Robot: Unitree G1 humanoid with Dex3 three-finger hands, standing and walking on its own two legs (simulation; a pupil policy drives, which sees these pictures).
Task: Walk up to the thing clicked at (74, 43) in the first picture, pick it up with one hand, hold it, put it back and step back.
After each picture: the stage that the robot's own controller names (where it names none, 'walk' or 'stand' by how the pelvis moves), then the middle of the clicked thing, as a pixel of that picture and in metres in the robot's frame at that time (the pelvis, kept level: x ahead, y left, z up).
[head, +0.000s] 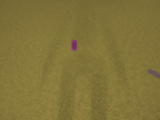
stand; (74, 45) +1.41 +0.10 -0.72
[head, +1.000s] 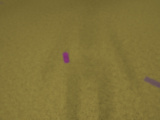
walk; (66, 57) +1.28 +0.28 -0.70
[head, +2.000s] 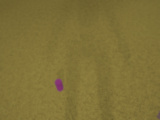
walk; (59, 85) +0.81 +0.31 -0.71
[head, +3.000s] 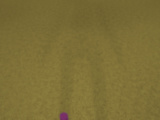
walk; (64, 119) +0.55 +0.18 -0.71
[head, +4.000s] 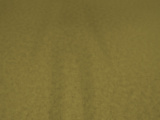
stand; out of the picture +0.44 +0.19 -0.71
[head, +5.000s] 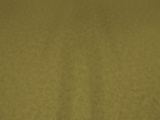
stand; out of the picture +0.42 +0.16 -0.72
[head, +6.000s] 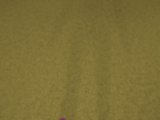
stand; out of the picture +0.41 +0.15 -0.71
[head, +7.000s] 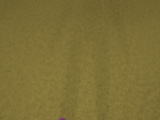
stand; out of the picture +0.43 +0.16 -0.72
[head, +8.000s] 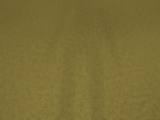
stand; out of the picture +0.40 +0.17 -0.72
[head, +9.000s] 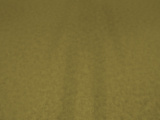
stand; out of the picture +0.39 +0.17 -0.73
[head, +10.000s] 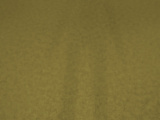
stand; out of the picture +0.38 +0.17 -0.73
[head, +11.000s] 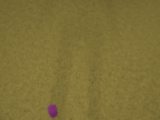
go down; (52, 111) +0.43 +0.16 -0.66
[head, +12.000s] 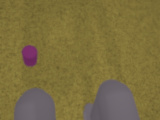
go down; (30, 56) +0.51 +0.16 -0.31
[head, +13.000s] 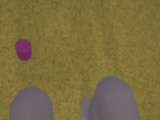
close in; (24, 50) +0.51 +0.16 -0.30
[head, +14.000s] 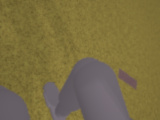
close in; out of the picture +0.51 +0.20 -0.24
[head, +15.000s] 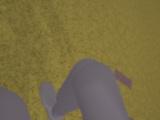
close; out of the picture +0.50 +0.21 -0.25
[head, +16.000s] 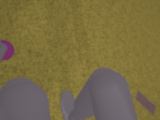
lift; (1, 51) +0.44 +0.17 -0.26
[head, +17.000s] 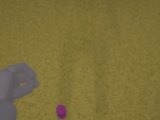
lift; (61, 112) +0.41 +0.11 -0.57
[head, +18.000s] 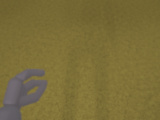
hold; out of the picture +0.38 +0.12 -0.68
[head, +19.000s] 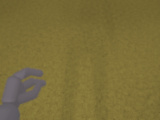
hold; out of the picture +0.38 +0.12 -0.68
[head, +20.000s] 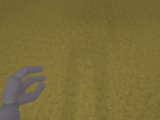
stand; out of the picture +0.39 +0.12 -0.68
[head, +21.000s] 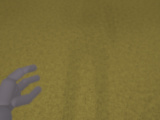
stand; out of the picture +0.38 +0.12 -0.69
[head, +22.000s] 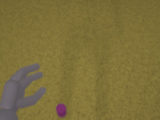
stand; (61, 110) +0.40 +0.12 -0.59
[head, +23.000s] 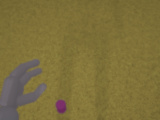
close; (61, 106) +0.41 +0.11 -0.57
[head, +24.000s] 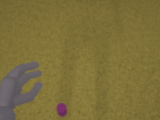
close; (61, 110) +0.40 +0.12 -0.59
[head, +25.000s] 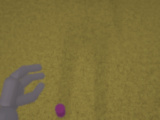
close; (60, 110) +0.40 +0.12 -0.59
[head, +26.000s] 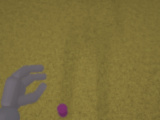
close; (62, 110) +0.40 +0.12 -0.59
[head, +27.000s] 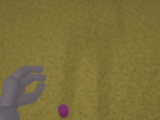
close; (63, 111) +0.40 +0.12 -0.59
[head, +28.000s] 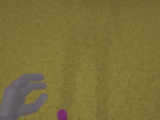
close; (62, 116) +0.40 +0.12 -0.61
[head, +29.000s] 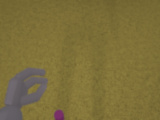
crouch; (59, 116) +0.39 +0.13 -0.64
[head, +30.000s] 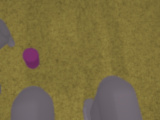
lower; (31, 59) +0.48 +0.13 -0.30
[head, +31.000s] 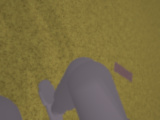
lower; out of the picture +0.47 +0.18 -0.25
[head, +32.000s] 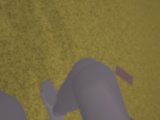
lower; out of the picture +0.46 +0.19 -0.25
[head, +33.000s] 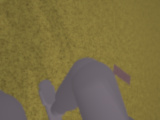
lower; out of the picture +0.46 +0.19 -0.25
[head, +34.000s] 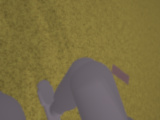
lower; out of the picture +0.46 +0.18 -0.25
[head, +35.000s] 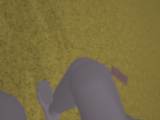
open; out of the picture +0.45 +0.16 -0.25
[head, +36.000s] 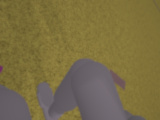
withdraw; out of the picture +0.39 +0.11 -0.29
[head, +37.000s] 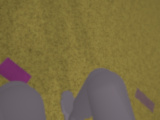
stand; (14, 73) +0.37 +0.11 -0.30
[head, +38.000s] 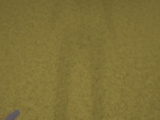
stand; out of the picture +0.29 +0.10 -0.63
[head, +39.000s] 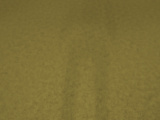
stand; out of the picture +0.26 +0.12 -0.69
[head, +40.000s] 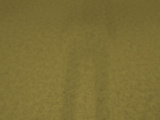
stand; out of the picture +0.24 +0.13 -0.69
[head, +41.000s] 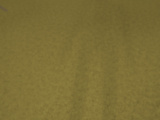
stand; out of the picture +0.24 +0.15 -0.75
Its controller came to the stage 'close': yes
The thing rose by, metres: 0.01
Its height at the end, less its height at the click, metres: -0.02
